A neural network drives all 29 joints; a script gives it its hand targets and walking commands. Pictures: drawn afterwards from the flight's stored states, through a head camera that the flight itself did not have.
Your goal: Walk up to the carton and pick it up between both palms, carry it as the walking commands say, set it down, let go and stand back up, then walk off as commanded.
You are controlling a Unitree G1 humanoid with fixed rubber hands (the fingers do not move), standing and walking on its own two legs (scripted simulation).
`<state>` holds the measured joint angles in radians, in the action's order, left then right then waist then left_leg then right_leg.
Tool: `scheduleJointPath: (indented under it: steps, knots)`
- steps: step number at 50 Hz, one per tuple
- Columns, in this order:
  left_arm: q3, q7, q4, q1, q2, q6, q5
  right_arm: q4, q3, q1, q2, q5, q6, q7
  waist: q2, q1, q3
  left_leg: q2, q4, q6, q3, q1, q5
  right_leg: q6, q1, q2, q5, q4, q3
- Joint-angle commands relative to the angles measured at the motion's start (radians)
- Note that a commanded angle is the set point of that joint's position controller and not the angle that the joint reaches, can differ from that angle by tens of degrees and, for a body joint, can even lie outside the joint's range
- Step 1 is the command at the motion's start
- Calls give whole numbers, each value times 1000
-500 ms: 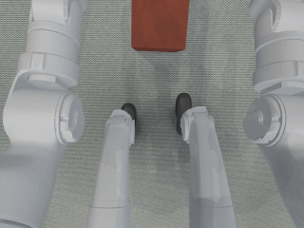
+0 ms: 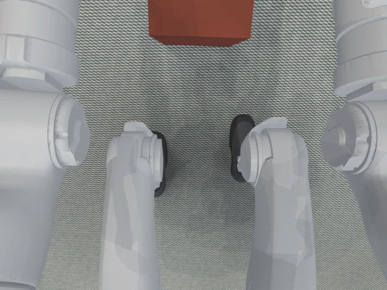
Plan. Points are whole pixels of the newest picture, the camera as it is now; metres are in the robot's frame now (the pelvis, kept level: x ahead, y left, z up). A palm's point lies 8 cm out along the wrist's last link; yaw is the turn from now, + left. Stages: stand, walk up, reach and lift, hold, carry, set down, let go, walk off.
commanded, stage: reach and lift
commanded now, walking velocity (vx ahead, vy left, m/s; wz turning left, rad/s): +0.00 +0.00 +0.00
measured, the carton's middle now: out of the picture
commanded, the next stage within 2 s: none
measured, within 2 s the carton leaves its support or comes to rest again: neither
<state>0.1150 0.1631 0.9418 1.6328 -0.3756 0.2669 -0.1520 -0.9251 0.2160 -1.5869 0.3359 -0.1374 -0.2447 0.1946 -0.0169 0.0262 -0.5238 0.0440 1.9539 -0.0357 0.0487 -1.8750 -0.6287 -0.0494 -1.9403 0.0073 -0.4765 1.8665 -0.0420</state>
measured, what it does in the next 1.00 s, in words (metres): lowers itself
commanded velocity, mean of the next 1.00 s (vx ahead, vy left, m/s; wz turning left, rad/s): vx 0.00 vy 0.00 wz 0.00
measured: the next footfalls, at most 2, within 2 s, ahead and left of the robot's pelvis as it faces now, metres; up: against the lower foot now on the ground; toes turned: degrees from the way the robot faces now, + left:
none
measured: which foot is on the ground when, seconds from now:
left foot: down 0.00-1.00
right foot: down 0.00-1.00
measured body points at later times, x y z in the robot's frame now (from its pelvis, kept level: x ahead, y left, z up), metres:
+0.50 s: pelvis +0.01 +0.00 -0.09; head +0.39 +0.00 +0.12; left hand +0.60 +0.14 -0.27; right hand +0.59 -0.17 -0.27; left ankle +0.10 +0.13 -0.43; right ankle +0.14 -0.14 -0.43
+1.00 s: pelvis +0.01 +0.01 -0.11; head +0.40 +0.01 +0.11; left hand +0.61 +0.13 -0.29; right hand +0.59 -0.18 -0.29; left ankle +0.10 +0.13 -0.43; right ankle +0.14 -0.14 -0.43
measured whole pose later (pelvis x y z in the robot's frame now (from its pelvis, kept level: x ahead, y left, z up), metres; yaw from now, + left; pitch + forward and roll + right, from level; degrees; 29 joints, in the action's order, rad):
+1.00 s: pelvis +0.01 +0.01 -0.11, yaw +1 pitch +33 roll -2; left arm 0.01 0.13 1.12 1.64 -0.33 0.11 -0.19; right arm -1.18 0.18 -1.61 0.36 -0.19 -0.07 0.12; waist -0.03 0.04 -0.52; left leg 0.09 2.32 -0.04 0.05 -2.18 -0.71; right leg -0.08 -2.24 0.02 -0.56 2.22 -0.06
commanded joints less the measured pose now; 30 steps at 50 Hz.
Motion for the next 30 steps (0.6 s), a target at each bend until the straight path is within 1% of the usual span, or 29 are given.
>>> scheduleJointPath:
  steps: [1, 2, 3, 4, 5, 6, 7, 8, 9, 10, 12, 13, 14, 15, 16, 17, 18, 19, 20, 21, 22, 23, 24, 25, 26, 27, 28, 29, 30]
  knots:
    - [38, -15, -50, 334, -115, -51, 11, 86, -7, -310, 83, 10, 56, -18, 7, 13, 1800, 29, -206, -11, -116, 363, 312, 9, 898, -67, 406, -31, 108]
    - [32, -19, -124, 344, -101, -67, 12, 102, -24, -320, 66, 6, 62, -13, 18, -17, 1837, 30, -197, -16, -125, 362, 335, 16, 913, -72, 425, -32, 80]
    - [32, -13, -136, 369, -135, -77, 8, 138, -15, -338, 85, -22, 67, -9, 18, -11, 1874, 27, -169, -6, -127, 389, 345, 12, 922, -71, 446, 6, 86]
    - [27, -6, -83, 344, -138, -81, 11, 136, 7, -348, 126, -3, 83, -4, 21, -3, 1859, 34, -158, 1, -108, 424, 387, 5, 879, -72, 443, 14, 108]
    - [0, -11, -48, 328, -93, -72, 6, 54, 29, -296, 143, 22, 85, -11, -18, 47, 1797, 23, -148, -11, -94, 431, 384, 6, 800, -72, 416, 27, 127]
    - [15, -6, -69, 327, -134, -85, 30, 83, 31, -326, 117, 25, 89, -10, -27, 6, 1746, 31, -165, -12, -91, 432, 389, 3, 737, -76, 403, 25, 132]
    - [36, -13, -27, 311, -120, -86, 24, 52, 19, -317, 124, 33, 95, -19, 8, 4, 1668, 35, -143, -12, -111, 338, 317, 7, 765, -69, 362, 25, 113]
    - [12, -16, -76, 331, -124, -97, 3, 87, 34, -313, 131, 42, 105, -12, 1, 37, 1699, 33, -124, -14, -107, 354, 356, 5, 789, -76, 417, 37, 115]
    - [-6, -23, -68, 333, -84, -104, -9, 50, 22, -298, 91, 48, 110, -11, 3, 45, 1662, 34, -127, -14, -98, 314, 361, 13, 756, -76, 419, 45, 112]
    - [-3, -32, 19, 311, -73, -103, -13, 19, -7, -311, 86, 26, 118, -25, 13, 31, 1576, 23, -118, -14, -94, 271, 323, 5, 757, -62, 420, 61, 107]
    - [-17, -30, -21, 347, -100, -122, -4, -12, 22, -331, 117, 12, 129, -30, -5, 39, 1618, 28, -88, -16, -92, 319, 343, 11, 726, -66, 410, 107, 120]
    - [-38, -18, -156, 417, -113, -141, -22, 61, 31, -337, 111, -12, 137, -28, -57, 51, 1719, 30, -63, -20, -100, 415, 422, 9, 729, -71, 463, 133, 119]
    - [-29, -23, -13, 372, -75, -137, -15, -43, -9, -337, 113, -17, 135, -38, -35, 24, 1613, 23, -50, -22, -95, 360, 408, 10, 666, -62, 422, 133, 112]
    - [-47, -25, 6, 370, -63, -137, -10, -70, 7, -335, 115, -9, 143, -43, -47, 37, 1569, 26, -63, -21, -88, 359, 380, 1, 620, -65, 389, 130, 131]
    - [-25, -27, 19, 352, -84, -131, -13, -9, -26, -368, 115, -14, 150, -51, 2, 11, 1563, 20, -28, -23, -98, 316, 379, 1, 656, -56, 392, 139, 112]
    - [-21, -23, -16, 337, -105, -148, -1, 55, -24, -376, 113, -29, 164, -46, -1, 15, 1632, 25, -25, -25, -92, 272, 401, 6, 714, -66, 467, 167, 117]
    - [-15, -24, 83, 322, -104, -150, -19, -62, -35, -357, 92, -23, 162, -52, 29, 20, 1503, 29, -11, -25, -98, 158, 353, 3, 675, -56, 444, 167, 97]
    - [-28, -24, -35, 382, -111, -162, -27, 7, -3, -375, 105, -23, 170, -43, 35, 38, 1652, 28, -7, -9, -86, 310, 434, -11, 716, -64, 485, 189, 123]
    - [-5, -15, -47, 385, -141, -168, -4, -18, 2, -363, 137, -23, 167, -37, -25, 7, 1634, 22, 7, -30, -99, 299, 408, 4, 678, -65, 441, 205, 109]
    - [-44, -18, -13, 362, -93, -165, -14, -78, -3, -336, 155, -16, 166, -39, -56, 27, 1604, 35, 24, -37, -99, 327, 445, 6, 652, -64, 458, 204, 113]
    - [-63, -25, 16, 384, -88, -166, -30, -32, -36, -398, 114, -50, 170, -47, -30, 12, 1549, 20, 17, -15, -78, 324, 421, -5, 587, -55, 407, 211, 118]
    - [-58, -28, 128, 339, -83, -147, -8, -138, -28, -378, 135, -33, 166, -50, -43, 24, 1454, 23, 20, -20, -79, 310, 357, -7, 520, -54, 329, 208, 140]
    - [-45, -35, 49, 367, -82, -153, -25, -111, -13, -356, 142, -8, 169, -52, -20, 55, 1441, 22, 44, -26, -86, 295, 357, 0, 521, -49, 330, 209, 123]
    - [-75, -34, 35, 390, -93, -158, -39, -88, -10, -407, 134, -14, 173, -47, -19, 55, 1473, 31, 33, -28, -72, 295, 367, -4, 564, -47, 350, 224, 135]
    - [-68, -34, 62, 380, -92, -154, -39, -133, 3, -371, 154, 2, 178, -48, -18, 71, 1424, 26, 50, -30, -71, 257, 338, 2, 517, -49, 330, 238, 128]
    - [-52, -35, 122, 381, -111, -162, -23, -144, -16, -411, 147, -27, 184, -56, -67, 26, 1354, 22, 55, -30, -90, 221, 293, 7, 471, -49, 284, 233, 115]
    - [-79, -40, 81, 410, -56, -163, -37, -178, -32, -401, 149, -41, 189, -67, -60, 54, 1372, 22, 57, -42, -82, 261, 329, 9, 494, -34, 324, 248, 126]
    - [-97, -34, 4, 454, -92, -172, -53, -108, -22, -422, 139, -35, 190, -60, -59, 58, 1458, 14, 79, -34, -80, 304, 395, -2, 535, -40, 381, 262, 117]
    - [-91, -36, 78, 423, -95, -173, -47, -169, -13, -415, 166, -26, 194, -57, -49, 70, 1369, 13, 76, -35, -79, 273, 357, 1, 448, -38, 328, 256, 128]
